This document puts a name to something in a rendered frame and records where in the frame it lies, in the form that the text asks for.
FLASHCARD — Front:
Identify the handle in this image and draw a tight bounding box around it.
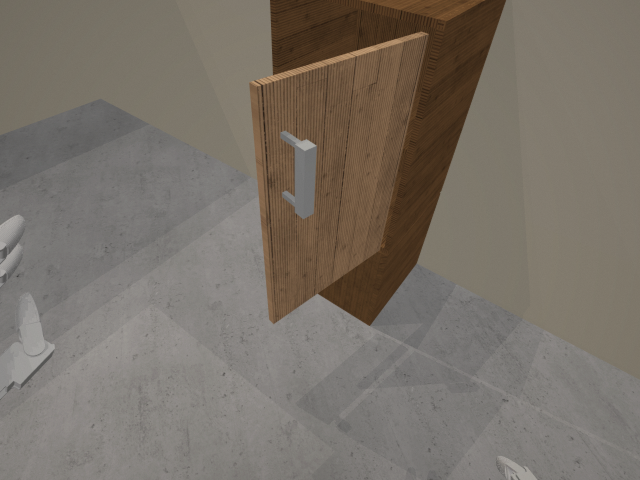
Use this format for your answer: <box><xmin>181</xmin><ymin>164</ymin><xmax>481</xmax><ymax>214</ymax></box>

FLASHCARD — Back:
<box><xmin>280</xmin><ymin>131</ymin><xmax>317</xmax><ymax>219</ymax></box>

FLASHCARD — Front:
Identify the robot left hand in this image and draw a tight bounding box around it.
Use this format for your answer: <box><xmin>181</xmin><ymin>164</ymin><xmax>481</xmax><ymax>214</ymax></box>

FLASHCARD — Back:
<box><xmin>0</xmin><ymin>215</ymin><xmax>55</xmax><ymax>400</ymax></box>

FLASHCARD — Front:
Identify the cupboard door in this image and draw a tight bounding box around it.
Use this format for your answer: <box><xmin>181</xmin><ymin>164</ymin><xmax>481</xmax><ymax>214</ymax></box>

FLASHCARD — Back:
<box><xmin>249</xmin><ymin>32</ymin><xmax>429</xmax><ymax>324</ymax></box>

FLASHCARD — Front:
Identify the robot right hand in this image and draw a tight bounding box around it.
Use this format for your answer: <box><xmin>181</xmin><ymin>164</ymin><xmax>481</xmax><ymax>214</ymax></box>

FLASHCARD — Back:
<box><xmin>496</xmin><ymin>456</ymin><xmax>537</xmax><ymax>480</ymax></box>

